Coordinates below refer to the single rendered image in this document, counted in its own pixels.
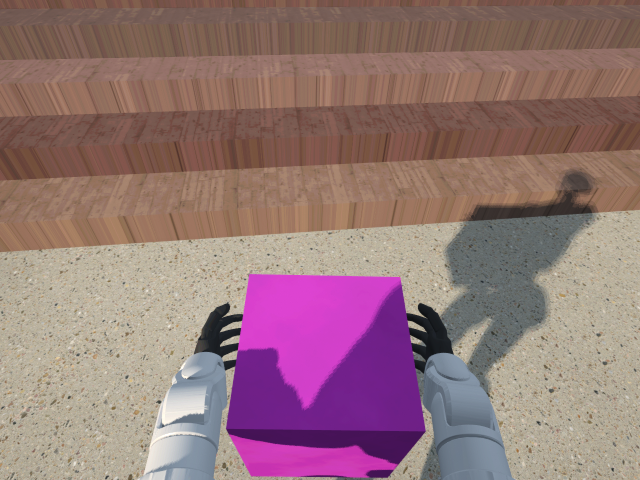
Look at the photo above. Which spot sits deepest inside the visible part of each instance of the carton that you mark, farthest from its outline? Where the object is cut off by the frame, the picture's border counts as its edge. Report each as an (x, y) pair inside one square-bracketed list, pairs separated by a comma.
[(325, 383)]

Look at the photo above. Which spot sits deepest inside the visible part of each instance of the left robot forearm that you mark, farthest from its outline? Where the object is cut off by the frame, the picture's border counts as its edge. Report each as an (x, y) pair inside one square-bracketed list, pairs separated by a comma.
[(185, 440)]

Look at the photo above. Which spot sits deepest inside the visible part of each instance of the right robot forearm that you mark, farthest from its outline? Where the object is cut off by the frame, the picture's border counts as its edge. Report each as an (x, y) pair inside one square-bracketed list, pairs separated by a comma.
[(467, 436)]

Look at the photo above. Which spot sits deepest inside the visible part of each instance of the robot right hand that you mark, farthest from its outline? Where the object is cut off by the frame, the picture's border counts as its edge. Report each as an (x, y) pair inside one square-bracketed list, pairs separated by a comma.
[(435, 338)]

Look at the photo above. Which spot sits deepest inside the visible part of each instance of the robot left hand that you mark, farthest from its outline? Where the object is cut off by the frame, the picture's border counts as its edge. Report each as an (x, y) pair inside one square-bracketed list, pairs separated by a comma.
[(211, 337)]

